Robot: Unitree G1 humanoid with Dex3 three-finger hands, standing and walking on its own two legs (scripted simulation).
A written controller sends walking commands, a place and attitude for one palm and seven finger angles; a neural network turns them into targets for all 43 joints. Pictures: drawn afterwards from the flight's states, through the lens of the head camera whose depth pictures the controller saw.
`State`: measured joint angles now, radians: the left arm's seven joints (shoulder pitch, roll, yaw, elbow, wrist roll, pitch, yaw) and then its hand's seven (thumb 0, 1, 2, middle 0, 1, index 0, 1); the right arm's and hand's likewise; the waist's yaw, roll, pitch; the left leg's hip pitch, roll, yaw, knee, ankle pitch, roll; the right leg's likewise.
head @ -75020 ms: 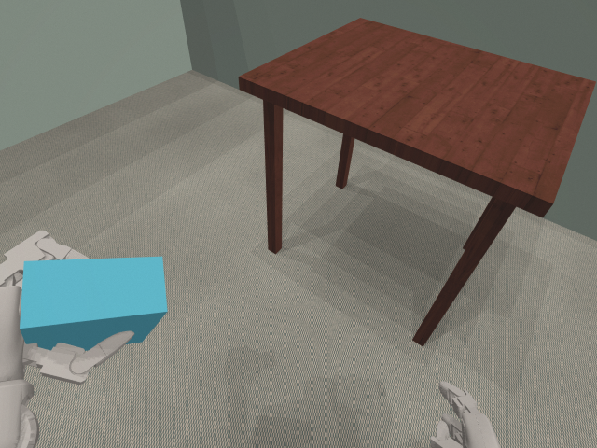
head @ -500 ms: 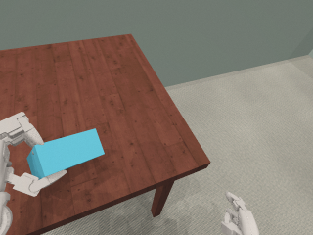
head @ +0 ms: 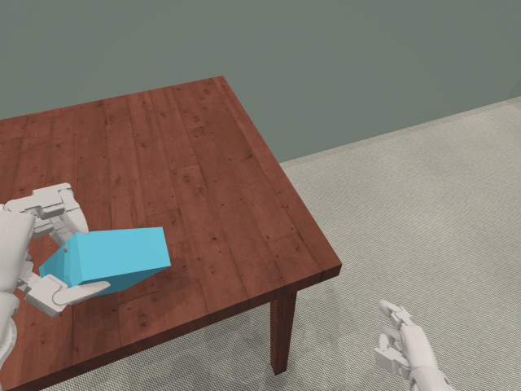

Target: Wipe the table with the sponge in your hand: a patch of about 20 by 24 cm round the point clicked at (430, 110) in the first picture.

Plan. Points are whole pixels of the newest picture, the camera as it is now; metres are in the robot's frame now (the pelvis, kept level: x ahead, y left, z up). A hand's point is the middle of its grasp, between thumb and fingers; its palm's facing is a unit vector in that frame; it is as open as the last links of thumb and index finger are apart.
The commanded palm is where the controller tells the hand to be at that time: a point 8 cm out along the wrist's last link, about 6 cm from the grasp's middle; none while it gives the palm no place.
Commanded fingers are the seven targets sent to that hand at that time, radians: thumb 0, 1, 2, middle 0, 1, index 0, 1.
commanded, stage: turn the palm down, sponge in hand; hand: left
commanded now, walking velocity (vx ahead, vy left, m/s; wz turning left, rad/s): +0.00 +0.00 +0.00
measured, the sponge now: (116, 264) +0.25 +0.23 +0.10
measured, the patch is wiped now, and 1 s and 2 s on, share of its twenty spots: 0.95 0.95 0.95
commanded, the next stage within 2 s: move the sponge above the wiping area in 1.88 s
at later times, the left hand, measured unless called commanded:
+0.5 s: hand (72, 234) +0.23 +0.24 +0.19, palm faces +0.28 -0.49 -0.82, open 8.9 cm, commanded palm +0.18 +0.27 +0.23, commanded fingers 0.00 0.10 1.30 -1.20 -1.60 -1.20 -1.60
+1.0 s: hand (15, 227) +0.23 +0.29 +0.21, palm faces +0.32 -0.23 -0.92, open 8.9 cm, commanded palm +0.18 +0.28 +0.25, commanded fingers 0.00 0.10 1.30 -1.20 -1.60 -1.20 -1.60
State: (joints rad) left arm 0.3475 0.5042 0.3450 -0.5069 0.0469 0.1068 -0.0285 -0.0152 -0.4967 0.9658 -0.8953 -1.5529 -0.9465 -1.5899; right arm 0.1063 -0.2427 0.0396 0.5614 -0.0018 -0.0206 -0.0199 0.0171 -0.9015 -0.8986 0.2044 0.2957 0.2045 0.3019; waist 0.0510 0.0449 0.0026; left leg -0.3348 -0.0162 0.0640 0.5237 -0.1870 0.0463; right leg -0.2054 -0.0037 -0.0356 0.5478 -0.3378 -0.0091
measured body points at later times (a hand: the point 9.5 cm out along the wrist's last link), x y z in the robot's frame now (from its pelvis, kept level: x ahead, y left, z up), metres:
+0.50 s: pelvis +0.00 -0.04 -0.01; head -0.02 -0.08 +0.44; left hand +0.21 +0.26 +0.24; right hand +0.20 -0.27 -0.10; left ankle +0.06 +0.09 -0.73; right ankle -0.03 -0.11 -0.73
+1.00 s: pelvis +0.00 -0.01 +0.00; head -0.01 -0.05 +0.44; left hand +0.20 +0.30 +0.26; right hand +0.27 -0.19 -0.07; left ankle +0.06 +0.09 -0.73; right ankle -0.03 -0.11 -0.73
